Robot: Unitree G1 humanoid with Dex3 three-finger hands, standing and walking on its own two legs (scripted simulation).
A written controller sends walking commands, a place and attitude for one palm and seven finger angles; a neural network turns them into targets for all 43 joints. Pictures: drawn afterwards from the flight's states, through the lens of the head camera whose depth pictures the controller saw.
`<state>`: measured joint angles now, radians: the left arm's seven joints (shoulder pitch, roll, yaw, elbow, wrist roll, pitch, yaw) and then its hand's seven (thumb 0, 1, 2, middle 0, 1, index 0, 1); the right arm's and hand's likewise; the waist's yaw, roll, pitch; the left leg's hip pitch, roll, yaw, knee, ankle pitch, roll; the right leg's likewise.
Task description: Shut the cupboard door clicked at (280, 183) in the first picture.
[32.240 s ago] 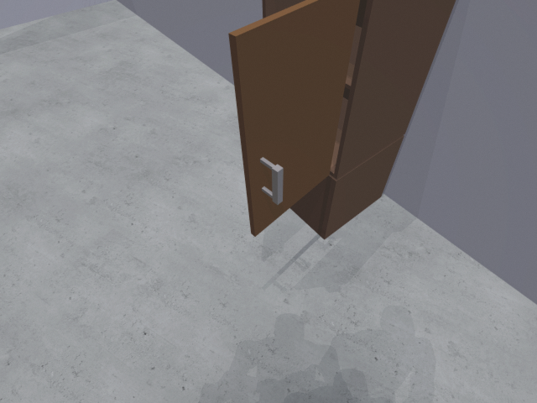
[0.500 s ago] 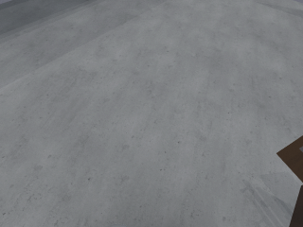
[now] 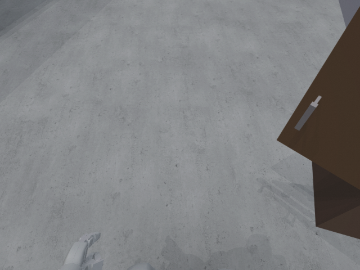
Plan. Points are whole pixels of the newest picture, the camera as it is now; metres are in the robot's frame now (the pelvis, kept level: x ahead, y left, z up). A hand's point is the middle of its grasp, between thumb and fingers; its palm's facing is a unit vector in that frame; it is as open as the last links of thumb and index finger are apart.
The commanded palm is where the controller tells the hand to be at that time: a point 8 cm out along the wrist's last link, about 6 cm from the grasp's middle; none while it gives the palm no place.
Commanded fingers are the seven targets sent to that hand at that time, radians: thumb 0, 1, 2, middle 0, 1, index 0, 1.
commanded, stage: turn to face it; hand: left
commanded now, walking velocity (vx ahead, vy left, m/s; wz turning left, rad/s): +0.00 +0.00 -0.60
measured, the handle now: (308, 113) +0.60 -0.42 -0.10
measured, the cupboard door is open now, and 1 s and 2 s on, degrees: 65 65 65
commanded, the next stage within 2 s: take the last steps up to it in 1.10 s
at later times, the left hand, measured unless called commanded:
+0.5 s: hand (99, 256) +0.17 +0.22 -0.15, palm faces -0.26 -0.95 -0.19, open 7.4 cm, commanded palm none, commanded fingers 0.00 0.90 0.90 -0.20 -0.30 -0.20 -0.30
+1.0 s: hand (130, 240) +0.21 +0.15 -0.16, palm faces -0.48 -0.86 -0.19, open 7.4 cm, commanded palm none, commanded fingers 0.00 0.90 0.90 -0.20 -0.30 -0.20 -0.30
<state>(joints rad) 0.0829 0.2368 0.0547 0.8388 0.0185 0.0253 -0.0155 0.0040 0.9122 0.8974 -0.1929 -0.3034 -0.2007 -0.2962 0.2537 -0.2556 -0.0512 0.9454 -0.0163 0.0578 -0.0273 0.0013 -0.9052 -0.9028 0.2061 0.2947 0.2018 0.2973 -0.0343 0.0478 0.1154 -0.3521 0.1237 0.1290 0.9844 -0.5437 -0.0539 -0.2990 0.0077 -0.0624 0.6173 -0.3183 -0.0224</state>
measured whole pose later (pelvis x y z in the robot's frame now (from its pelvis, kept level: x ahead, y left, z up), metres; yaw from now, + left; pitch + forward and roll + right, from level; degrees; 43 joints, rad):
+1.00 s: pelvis +0.04 +0.02 +0.01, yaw -31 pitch +2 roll -1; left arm 0.19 0.21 0.05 0.91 0.02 0.05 -0.01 0.00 0.91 0.90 -0.20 -0.30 -0.21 -0.30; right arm 0.21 -0.23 -0.03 0.91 -0.02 0.03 -0.02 0.00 -0.91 -0.90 0.20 0.29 0.20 0.30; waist 0.00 -0.01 0.04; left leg -0.32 0.05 0.04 0.60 -0.30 -0.05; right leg -0.30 0.04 0.05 0.56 -0.28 0.00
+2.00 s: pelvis +0.16 -0.13 +0.02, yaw -44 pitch +1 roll -1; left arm 0.17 0.22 0.07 0.99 0.03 0.03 -0.03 0.00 0.91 0.90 -0.19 -0.30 -0.20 -0.30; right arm 0.34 -0.15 -0.02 1.05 -0.04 -0.03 -0.02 0.00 -0.91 -0.90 0.21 0.29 0.20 0.30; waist -0.03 -0.02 0.06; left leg -0.16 0.10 0.18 0.40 -0.25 -0.01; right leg -0.53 -0.09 -0.03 0.86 -0.22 0.01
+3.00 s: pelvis +0.17 -0.14 +0.02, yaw -43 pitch -1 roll +0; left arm 0.30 0.15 0.00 1.12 0.01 0.01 0.03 0.00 0.91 0.90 -0.19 -0.30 -0.20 -0.30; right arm 0.23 -0.17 -0.01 1.10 -0.01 0.01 -0.03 0.00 -0.93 -0.90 0.21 0.29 0.20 0.30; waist 0.00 0.00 0.03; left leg -0.20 -0.03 0.07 0.39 -0.17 0.05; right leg -0.12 -0.01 0.02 0.41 -0.27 0.01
